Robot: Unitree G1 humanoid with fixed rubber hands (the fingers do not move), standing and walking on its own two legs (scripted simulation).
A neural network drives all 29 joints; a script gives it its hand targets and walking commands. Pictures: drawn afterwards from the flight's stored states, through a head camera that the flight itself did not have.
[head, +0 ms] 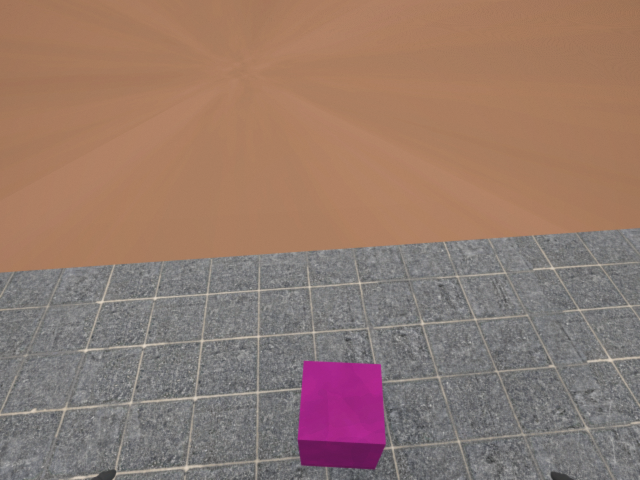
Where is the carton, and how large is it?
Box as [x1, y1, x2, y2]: [298, 361, 385, 468]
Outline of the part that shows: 304,361 298,429 298,445 301,464 374,468 385,444 380,364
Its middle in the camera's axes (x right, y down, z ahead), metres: +0.06 +0.49 +1.09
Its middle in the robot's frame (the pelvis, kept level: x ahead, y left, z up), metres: +0.42 -0.04 -0.66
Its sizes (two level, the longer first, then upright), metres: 0.210 0.200 0.250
